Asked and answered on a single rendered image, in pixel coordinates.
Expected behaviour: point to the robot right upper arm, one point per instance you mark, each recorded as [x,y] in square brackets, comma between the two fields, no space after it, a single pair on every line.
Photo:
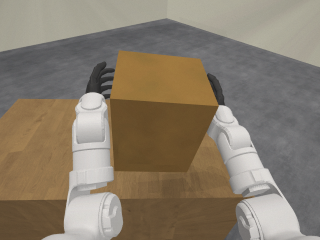
[268,217]

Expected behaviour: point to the carton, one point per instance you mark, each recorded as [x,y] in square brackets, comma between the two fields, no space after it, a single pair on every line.
[161,108]

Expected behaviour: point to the robot left hand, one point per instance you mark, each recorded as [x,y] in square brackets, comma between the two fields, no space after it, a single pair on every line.
[95,80]

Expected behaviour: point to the robot right forearm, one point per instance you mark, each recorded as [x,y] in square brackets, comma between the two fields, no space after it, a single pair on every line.
[247,174]

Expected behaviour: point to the pedestal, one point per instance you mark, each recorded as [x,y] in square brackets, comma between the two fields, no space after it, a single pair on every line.
[36,159]

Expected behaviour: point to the robot left upper arm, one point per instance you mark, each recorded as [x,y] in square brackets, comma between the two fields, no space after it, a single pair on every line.
[96,216]

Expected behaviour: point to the robot right hand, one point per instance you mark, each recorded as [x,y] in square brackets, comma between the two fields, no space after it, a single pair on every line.
[217,90]

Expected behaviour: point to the robot left forearm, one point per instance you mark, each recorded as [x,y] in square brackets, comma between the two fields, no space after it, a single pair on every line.
[90,146]

